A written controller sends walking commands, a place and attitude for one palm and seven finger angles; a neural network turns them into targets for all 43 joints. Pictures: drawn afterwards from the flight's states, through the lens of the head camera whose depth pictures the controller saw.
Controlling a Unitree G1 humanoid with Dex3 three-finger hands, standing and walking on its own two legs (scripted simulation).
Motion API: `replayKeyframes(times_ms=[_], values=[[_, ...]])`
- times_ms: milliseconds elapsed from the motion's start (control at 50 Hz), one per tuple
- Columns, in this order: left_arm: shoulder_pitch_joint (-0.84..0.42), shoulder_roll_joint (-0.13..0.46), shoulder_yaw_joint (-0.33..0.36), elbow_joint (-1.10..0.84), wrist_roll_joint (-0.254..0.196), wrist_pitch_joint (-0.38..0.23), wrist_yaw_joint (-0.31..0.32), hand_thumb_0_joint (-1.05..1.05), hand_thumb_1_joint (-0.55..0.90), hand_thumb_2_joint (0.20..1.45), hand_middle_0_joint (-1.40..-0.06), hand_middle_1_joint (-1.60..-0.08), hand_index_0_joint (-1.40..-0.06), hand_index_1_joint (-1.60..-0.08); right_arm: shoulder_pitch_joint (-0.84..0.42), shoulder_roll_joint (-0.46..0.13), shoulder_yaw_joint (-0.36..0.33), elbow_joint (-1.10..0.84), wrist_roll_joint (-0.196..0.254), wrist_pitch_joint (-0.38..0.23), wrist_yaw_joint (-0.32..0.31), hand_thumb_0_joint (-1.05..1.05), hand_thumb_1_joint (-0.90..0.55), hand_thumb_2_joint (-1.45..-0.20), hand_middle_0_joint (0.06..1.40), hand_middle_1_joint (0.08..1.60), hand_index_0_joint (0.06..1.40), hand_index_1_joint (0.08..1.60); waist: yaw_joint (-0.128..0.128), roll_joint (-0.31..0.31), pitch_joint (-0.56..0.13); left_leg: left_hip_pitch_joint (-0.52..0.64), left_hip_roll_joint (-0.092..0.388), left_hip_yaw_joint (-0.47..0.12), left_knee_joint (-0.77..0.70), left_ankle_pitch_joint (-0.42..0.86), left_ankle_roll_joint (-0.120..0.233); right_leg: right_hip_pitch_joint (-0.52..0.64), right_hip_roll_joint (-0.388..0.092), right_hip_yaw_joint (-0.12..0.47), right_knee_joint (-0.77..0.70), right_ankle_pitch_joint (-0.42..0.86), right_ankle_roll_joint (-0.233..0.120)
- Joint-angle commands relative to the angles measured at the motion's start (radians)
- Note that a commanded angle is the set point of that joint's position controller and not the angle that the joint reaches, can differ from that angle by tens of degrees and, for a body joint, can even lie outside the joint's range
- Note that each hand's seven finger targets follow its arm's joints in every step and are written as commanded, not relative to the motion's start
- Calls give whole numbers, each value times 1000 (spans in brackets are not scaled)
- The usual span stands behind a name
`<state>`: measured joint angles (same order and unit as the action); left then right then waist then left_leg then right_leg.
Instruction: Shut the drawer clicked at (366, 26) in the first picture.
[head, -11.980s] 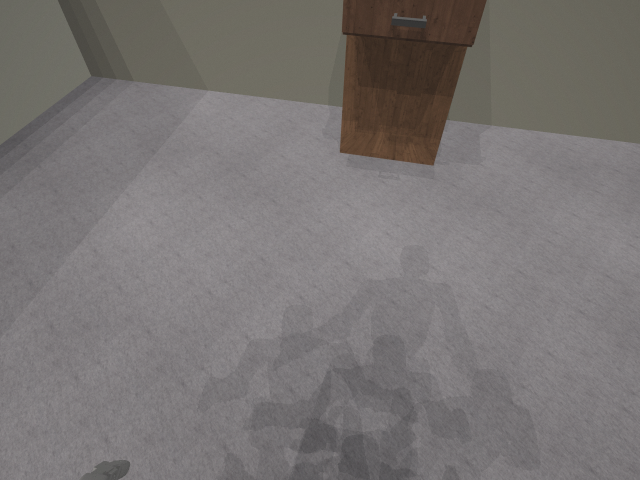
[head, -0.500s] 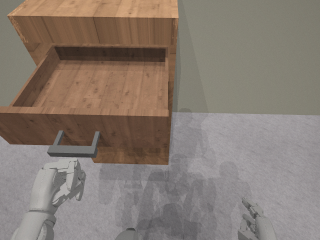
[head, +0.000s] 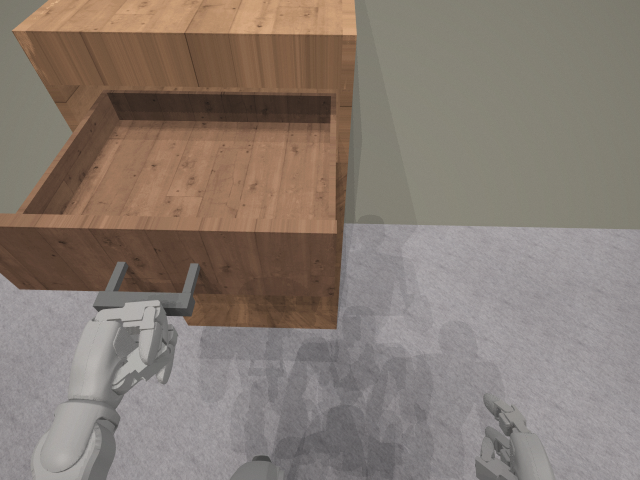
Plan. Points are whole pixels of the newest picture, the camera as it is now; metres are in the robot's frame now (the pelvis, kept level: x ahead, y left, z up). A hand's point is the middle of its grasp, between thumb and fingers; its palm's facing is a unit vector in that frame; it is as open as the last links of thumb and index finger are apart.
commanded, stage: push the drawer shut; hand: left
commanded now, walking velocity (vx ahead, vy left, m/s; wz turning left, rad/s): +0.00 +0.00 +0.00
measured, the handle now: (151, 287) +0.33 +0.22 +0.07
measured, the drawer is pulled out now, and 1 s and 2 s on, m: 0.29 0.18 0.06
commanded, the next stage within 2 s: none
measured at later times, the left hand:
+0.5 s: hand (175, 310) +0.30 +0.19 +0.06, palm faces -0.02 -1.00 -0.06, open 2.8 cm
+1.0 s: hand (183, 267) +0.36 +0.19 +0.06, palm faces -0.02 -1.00 -0.04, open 2.7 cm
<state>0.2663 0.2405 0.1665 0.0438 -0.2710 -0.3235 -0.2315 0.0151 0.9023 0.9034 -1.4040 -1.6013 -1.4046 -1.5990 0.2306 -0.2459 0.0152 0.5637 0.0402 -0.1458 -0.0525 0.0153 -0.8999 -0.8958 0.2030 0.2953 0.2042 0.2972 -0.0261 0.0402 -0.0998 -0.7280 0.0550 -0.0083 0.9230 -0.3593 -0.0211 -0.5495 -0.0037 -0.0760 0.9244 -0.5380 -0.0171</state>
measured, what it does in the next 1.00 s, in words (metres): stands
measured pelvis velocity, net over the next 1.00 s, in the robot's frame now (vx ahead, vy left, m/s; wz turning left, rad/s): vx -0.02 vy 0.01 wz -0.01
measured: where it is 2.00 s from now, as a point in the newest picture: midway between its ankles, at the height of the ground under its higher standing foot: outside the picture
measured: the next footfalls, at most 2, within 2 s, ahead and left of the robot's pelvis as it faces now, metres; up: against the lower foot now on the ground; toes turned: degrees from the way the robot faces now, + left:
none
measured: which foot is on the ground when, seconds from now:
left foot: down 0.00-1.00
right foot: down 0.00-1.00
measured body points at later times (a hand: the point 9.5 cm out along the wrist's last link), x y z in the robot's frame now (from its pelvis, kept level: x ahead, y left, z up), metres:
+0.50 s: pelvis -0.02 +0.00 +0.00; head +0.03 +0.00 +0.45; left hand +0.30 +0.24 +0.07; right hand +0.14 -0.24 -0.10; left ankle +0.06 +0.13 -0.69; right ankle -0.04 -0.11 -0.69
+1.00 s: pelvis -0.02 +0.01 +0.00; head +0.05 +0.01 +0.45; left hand +0.36 +0.25 +0.07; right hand +0.09 -0.25 -0.11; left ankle +0.06 +0.13 -0.69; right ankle -0.04 -0.11 -0.69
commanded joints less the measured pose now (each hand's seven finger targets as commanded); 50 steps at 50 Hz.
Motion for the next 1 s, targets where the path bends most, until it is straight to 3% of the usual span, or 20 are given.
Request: replayKeyframes(times_ms=[0,40,100,160,200,280,300,340,400,480,500,560,620,660,700,740,820,880,920,980], values=[[-137,141,83,-176,-12,-52,20,0,900,900,-1400,-1600,-1400,-1600,-55,-133,-51,-149,-2,-44,-8,0,-900,-900,200,300,200,300,-11,-16,-158,259,-40,-4,-106,141,51,-62,18,31,-178,310,20],[-210,123,60,-163,-7,-55,23,0,900,900,-1400,-1600,-1400,-1600,-53,-132,-50,-141,1,-41,-9,0,-900,-900,200,300,200,300,-29,-20,-156,264,-39,-4,-105,124,49,-90,19,29,-176,289,22],[-338,142,57,-142,5,-66,34,0,900,900,-1400,-1600,-1400,-1600,-49,-140,-48,-118,-2,-41,-15,0,-900,-900,200,300,200,300,-46,-13,-147,257,-37,-14,-98,83,52,-120,20,34,-180,229,21],[-423,126,27,-113,12,-69,30,0,900,900,-1400,-1600,-1400,-1600,-51,-140,-49,-106,1,-46,-17,0,-900,-900,200,300,200,300,-53,5,-173,275,-38,-17,-100,66,51,-131,16,37,-181,203,19],[-474,155,43,-90,17,-68,35,0,900,900,-1400,-1600,-1400,-1600,-45,-144,-49,-90,2,-44,-22,0,-900,-900,200,300,200,300,-57,-12,-181,274,-36,-20,-99,56,55,-127,17,42,-188,189,18],[-555,135,13,-46,17,-55,27,0,900,900,-1400,-1600,-1400,-1600,-47,-143,-47,-83,4,-41,-24,0,-900,-900,200,300,200,300,-53,12,-221,299,-39,-23,-107,62,53,-117,14,42,-188,196,17],[-552,172,47,-13,22,-50,35,0,900,900,-1400,-1600,-1400,-1600,-38,-149,-47,-75,2,-36,-25,0,-900,-900,200,300,200,300,-53,-17,-205,285,-36,-26,-107,61,55,-113,17,41,-191,193,17],[-617,149,24,7,17,-46,32,0,900,900,-1400,-1600,-1400,-1600,-44,-145,-43,-75,4,-30,-24,0,-900,-900,200,300,200,300,-55,2,-208,294,-39,-22,-113,51,52,-121,16,45,-197,187,18],[-652,205,73,73,19,-41,38,0,900,900,-1400,-1600,-1400,-1600,-34,-153,-42,-66,1,-20,-25,0,-900,-900,200,300,200,300,-46,-21,-204,276,-39,-22,-118,38,53,-101,18,48,-206,168,16],[-684,195,79,132,10,-42,28,0,900,900,-1400,-1600,-1400,-1600,-32,-147,-41,-74,4,-10,-19,0,-900,-900,200,300,200,300,-34,-1,-213,282,-42,-13,-127,58,48,-82,17,50,-210,191,15],[-692,226,101,160,17,-44,34,0,900,900,-1400,-1600,-1400,-1600,-27,-153,-41,-66,4,-5,-18,0,-900,-900,200,300,200,300,-39,-10,-198,270,-39,-15,-126,55,51,-84,18,52,-213,186,15],[-717,206,94,167,15,-56,34,0,900,900,-1400,-1600,-1400,-1600,-17,-148,-45,-70,3,1,-12,0,-900,-900,200,300,200,300,-32,15,-228,301,-40,-11,-130,81,48,-80,20,49,-206,219,13],[-749,232,112,221,20,-63,36,0,900,900,-1400,-1600,-1400,-1600,-6,-154,-44,-65,3,13,-8,0,-900,-900,200,300,200,300,-39,-8,-194,271,-39,-11,-130,68,49,-85,21,52,-209,212,15],[-784,207,93,231,19,-69,31,0,900,900,-1400,-1600,-1400,-1600,0,-152,-48,-66,3,18,-7,0,-900,-900,200,300,200,300,-46,-12,-209,283,-40,-8,-132,65,49,-91,23,52,-211,212,17],[-835,248,117,267,26,-73,33,0,900,900,-1400,-1600,-1400,-1600,12,-161,-48,-50,3,26,-11,0,-900,-900,200,300,200,300,-56,-28,-199,272,-36,-13,-128,50,53,-105,25,53,-211,192,18],[-875,233,105,285,29,-76,31,0,900,900,-1400,-1600,-1400,-1600,16,-158,-50,-47,4,30,-10,0,-900,-900,200,300,200,300,-56,5,-213,288,-38,-12,-129,54,50,-113,24,53,-207,198,15],[-970,240,97,328,40,-80,32,0,900,900,-1400,-1600,-1400,-1600,35,-162,-50,-32,2,41,-11,0,-900,-900,200,300,200,300,-71,6,-231,294,-36,-23,-123,50,51,-134,26,49,-196,194,14],[-983,231,93,337,42,-84,32,0,900,900,-1400,-1600,-1400,-1600,50,-162,-57,-29,0,45,-7,0,-900,-900,200,300,200,300,-61,34,-283,336,-34,-27,-119,91,47,-130,26,44,-188,229,9],[-993,261,118,375,45,-82,36,0,900,900,-1400,-1600,-1400,-1600,62,-168,-56,-23,-2,54,-7,0,-900,-900,200,300,200,300,-65,-12,-288,320,-32,-29,-114,105,50,-121,29,44,-185,245,11],[-1058,244,99,412,50,-84,36,0,900,900,-1400,-1600,-1400,-1600,64,-164,-53,-21,-1,63,-3,0,-900,-900,200,300,200,300,-70,21,-262,311,-35,-29,-116,76,47,-144,31,43,-188,215,9]])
